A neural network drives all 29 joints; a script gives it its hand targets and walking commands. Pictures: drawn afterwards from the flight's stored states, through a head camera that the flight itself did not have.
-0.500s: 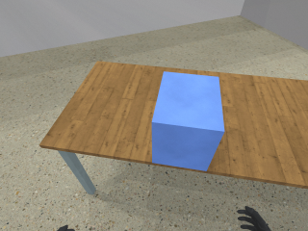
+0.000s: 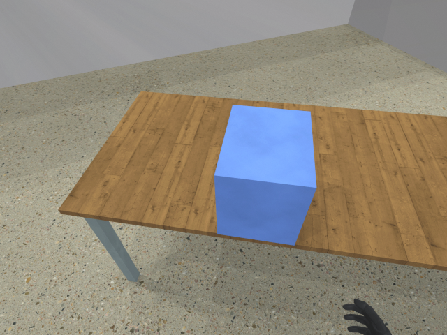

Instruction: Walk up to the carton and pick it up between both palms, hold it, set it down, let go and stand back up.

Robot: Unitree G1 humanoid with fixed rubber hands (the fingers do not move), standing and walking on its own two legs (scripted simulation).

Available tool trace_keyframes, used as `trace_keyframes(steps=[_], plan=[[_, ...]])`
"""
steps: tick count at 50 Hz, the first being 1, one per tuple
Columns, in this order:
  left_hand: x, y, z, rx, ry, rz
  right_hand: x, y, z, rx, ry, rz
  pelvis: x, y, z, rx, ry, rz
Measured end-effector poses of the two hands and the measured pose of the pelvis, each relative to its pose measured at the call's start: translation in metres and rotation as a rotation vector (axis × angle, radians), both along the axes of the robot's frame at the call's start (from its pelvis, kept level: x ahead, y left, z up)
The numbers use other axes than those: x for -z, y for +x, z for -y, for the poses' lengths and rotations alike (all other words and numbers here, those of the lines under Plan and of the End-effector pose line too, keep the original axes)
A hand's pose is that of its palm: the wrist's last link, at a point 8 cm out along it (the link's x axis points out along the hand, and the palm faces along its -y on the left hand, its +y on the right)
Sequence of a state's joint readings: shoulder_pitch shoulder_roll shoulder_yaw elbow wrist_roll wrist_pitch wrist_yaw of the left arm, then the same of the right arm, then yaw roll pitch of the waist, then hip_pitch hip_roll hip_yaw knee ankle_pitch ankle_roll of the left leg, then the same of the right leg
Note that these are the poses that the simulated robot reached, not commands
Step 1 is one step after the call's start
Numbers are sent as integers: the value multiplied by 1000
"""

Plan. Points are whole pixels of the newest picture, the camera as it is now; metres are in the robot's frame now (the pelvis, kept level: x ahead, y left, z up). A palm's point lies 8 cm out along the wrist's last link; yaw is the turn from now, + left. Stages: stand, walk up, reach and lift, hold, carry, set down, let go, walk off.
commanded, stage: walk up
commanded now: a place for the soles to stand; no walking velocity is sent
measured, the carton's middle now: (263, 173) +0.52 -0.08 -0.05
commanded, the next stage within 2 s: reach and lift in 0.60 s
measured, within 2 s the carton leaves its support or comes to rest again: neither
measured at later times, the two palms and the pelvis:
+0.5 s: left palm out of the picture +0.08 +0.27 -0.08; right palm out of the picture +0.11 -0.26 -0.08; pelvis -0.01 +0.00 +0.00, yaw -3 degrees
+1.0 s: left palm (115, 313) +0.19 +0.22 -0.06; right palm out of the picture +0.13 -0.26 -0.04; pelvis -0.02 -0.01 +0.01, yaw -7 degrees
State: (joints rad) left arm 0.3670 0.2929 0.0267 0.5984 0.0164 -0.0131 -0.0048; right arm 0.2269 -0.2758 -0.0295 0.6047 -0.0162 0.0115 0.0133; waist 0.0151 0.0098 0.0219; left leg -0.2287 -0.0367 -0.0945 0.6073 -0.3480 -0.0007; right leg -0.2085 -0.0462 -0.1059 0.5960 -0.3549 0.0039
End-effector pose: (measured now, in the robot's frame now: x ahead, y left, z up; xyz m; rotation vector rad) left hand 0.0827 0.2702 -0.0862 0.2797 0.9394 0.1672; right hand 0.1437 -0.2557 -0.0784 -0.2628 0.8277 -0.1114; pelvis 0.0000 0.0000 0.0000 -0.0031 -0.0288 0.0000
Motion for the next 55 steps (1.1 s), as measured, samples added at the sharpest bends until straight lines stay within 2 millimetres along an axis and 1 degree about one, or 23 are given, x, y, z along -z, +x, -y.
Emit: trace_keyframes(steps=[3, 8, 16, 22, 31, 33, 34, 36, 39, 41, 44, 48, 55], plan=[[-1, -5, 1, 2, 4, -4, 0, 0, 1, -4, -1, 8, 0, -3, 0, 4, -2, 3], [-1, -9, -4, 1, 7, -14, -1, -5, -2, 2, 6, 19, 0, -8, -1, 17, 2, 9], [-2, -4, 2, 27, -2, 3, 0, -22, 2, 34, 6, -2, -1, -11, -1, 37, 2, 7], [-1, -3, 3, 40, -2, 2, 2, -31, 3, 48, 5, -10, -1, -13, -2, 49, 3, 9], [-1, 5, 5, 62, -2, 2, 5, -43, 6, 75, 5, -20, -1, -14, -3, 75, 6, 5], [3, 17, 4, 40, 10, -29, 12, -39, 8, 68, 2, 5, 1, -17, -2, 85, 8, 2], [3, 27, 5, 35, 13, -28, 14, -36, 9, 66, 10, 19, 2, -20, -2, 87, 8, 5], [-4, 53, 12, 44, 7, 15, 13, -29, 7, 60, 25, 58, 1, -23, 0, 89, 6, 16], [-21, 88, 30, 76, -27, 98, 0, -22, 5, 65, 40, 127, -4, -23, 4, 97, 2, 37], [-29, 102, 41, 93, -53, 132, -11, -20, 7, 75, 37, 168, -8, -21, 6, 102, 1, 47], [-30, 110, 51, 96, -85, 142, -23, -19, 11, 87, 18, 203, -12, -19, 9, 110, 2, 59], [-27, 110, 54, 80, -107, 146, -32, -18, 10, 97, 6, 220, -14, -19, 11, 118, 5, 66], [-31, 114, 55, 89, -117, 202, -34, -2, -11, 107, 57, 261, -15, -17, 7, 122, 3, 55]])
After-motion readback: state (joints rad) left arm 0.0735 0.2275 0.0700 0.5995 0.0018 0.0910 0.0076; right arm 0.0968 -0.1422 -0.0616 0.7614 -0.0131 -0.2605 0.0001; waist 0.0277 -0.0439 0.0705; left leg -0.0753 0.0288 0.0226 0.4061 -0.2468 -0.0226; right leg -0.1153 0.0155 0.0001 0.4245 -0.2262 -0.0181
